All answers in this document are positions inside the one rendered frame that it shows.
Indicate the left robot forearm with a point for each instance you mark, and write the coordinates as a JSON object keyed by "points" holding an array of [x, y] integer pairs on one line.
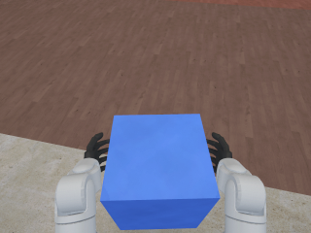
{"points": [[75, 198]]}

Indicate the right robot forearm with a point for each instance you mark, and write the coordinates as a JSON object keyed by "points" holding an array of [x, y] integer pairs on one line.
{"points": [[245, 198]]}

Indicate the left robot hand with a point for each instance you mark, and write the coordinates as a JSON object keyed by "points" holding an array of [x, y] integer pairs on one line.
{"points": [[92, 149]]}

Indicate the carton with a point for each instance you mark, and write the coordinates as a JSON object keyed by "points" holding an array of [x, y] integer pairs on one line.
{"points": [[159, 173]]}

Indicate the right robot hand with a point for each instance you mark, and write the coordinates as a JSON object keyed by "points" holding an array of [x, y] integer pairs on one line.
{"points": [[222, 151]]}

